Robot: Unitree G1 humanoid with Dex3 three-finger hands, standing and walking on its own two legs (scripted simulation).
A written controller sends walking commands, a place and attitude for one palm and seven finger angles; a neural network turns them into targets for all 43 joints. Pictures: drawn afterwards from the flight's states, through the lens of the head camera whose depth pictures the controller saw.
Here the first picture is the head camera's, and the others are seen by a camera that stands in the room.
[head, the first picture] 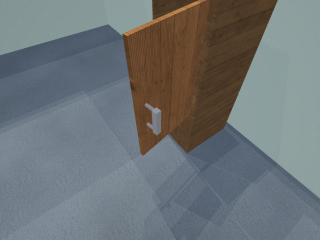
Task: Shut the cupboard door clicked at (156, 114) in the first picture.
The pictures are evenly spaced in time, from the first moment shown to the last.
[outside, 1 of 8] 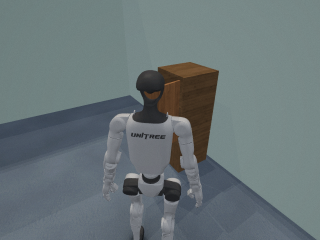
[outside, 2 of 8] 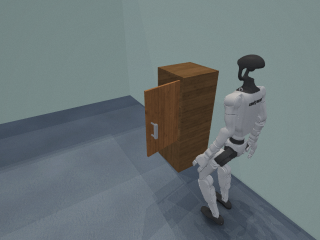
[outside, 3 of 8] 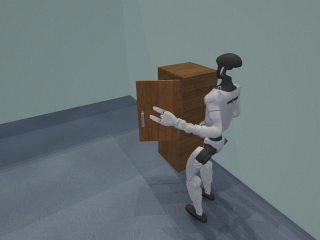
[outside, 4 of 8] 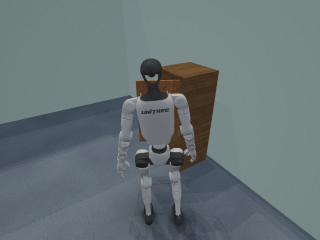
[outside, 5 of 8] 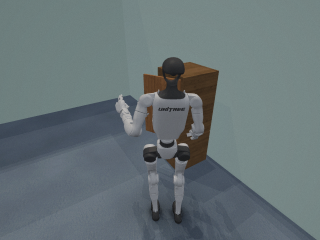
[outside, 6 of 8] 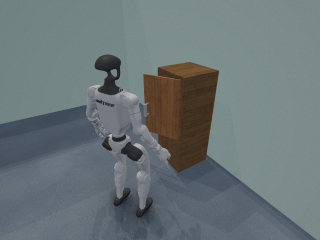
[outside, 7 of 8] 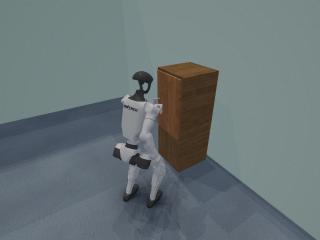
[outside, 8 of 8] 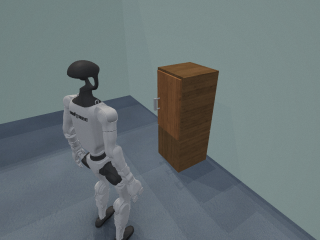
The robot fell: no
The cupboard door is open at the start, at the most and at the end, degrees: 100 100 0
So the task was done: yes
